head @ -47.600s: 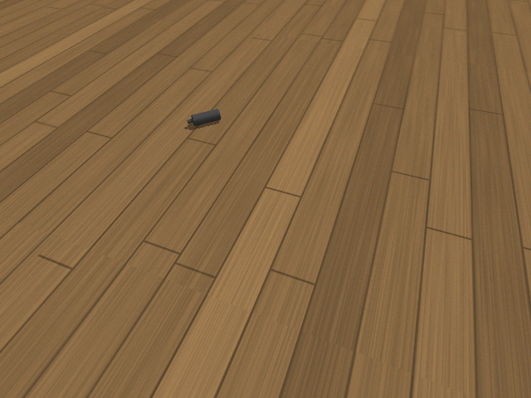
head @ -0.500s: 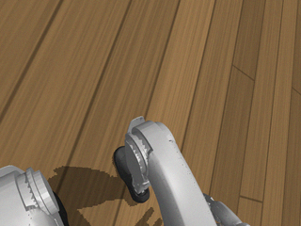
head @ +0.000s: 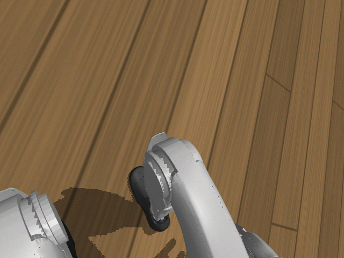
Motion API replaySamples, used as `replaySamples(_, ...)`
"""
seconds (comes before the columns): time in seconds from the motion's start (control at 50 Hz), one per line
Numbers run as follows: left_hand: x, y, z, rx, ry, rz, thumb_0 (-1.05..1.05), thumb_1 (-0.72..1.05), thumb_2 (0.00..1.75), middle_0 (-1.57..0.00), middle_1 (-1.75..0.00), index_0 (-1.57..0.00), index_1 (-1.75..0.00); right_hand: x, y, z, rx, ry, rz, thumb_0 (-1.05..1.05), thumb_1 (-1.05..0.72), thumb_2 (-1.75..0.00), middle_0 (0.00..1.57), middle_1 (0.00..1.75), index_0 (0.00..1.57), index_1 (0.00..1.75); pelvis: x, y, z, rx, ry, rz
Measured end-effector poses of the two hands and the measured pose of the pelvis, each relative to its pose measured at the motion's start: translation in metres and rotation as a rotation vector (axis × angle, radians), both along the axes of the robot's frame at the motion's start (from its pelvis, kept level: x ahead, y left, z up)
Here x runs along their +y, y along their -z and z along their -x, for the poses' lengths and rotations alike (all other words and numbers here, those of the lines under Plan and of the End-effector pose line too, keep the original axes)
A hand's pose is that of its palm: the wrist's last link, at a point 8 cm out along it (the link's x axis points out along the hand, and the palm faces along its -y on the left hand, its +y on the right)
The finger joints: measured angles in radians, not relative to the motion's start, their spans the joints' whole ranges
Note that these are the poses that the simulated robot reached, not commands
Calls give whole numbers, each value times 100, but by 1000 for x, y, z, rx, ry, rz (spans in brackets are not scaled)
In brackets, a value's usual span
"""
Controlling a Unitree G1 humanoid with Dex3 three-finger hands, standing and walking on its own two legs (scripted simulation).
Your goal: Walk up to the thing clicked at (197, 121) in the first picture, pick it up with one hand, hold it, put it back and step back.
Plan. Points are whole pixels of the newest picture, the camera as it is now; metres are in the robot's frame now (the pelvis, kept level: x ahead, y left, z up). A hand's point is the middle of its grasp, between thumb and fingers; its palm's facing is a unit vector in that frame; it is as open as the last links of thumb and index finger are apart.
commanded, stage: withdraw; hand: left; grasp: from above
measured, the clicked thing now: out of the picture +0.51 +0.36 -0.28
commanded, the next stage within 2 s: home in 1.04 s
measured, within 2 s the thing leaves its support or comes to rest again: neither
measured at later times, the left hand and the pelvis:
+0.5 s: hand out of the picture +0.52 +0.38 -0.13, palm faces -0.28 -0.06 -0.96, open 14.1 cm; pelvis +0.01 +0.00 +0.01, yaw +2 degrees
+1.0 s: hand out of the picture +0.48 +0.35 -0.13, palm faces -0.40 -0.09 -0.91, open 13.9 cm; pelvis -0.01 -0.01 +0.02, yaw +6 degrees
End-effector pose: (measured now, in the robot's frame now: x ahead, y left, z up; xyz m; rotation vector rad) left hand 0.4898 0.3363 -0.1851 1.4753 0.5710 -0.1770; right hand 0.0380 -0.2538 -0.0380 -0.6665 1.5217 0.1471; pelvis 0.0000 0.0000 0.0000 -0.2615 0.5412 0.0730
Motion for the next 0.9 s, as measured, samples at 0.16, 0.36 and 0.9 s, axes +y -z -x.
replaySamples(0.16,2,1,4,19,-14,13,0,-49,97,-7,-102,-8,-101,-1,0,-3,-11,-8,1,0,-89,-89,20,30,20,30,0,0,1,-4,-1,-1)
replaySamples(0.36,14,-38,-17,-143,-32,-21,0,-51,99,-8,-102,-9,-102,0,-1,-7,-18,-2,-13,0,-90,-89,20,30,20,30,-1,-2,-2,20,-6,-6)
replaySamples(0.9,5,-115,12,8,57,38,0,-47,98,-12,-98,-11,-98,-30,-12,-26,-67,65,78,0,-90,-89,20,30,20,30,-8,-32,13,49,-64,-55)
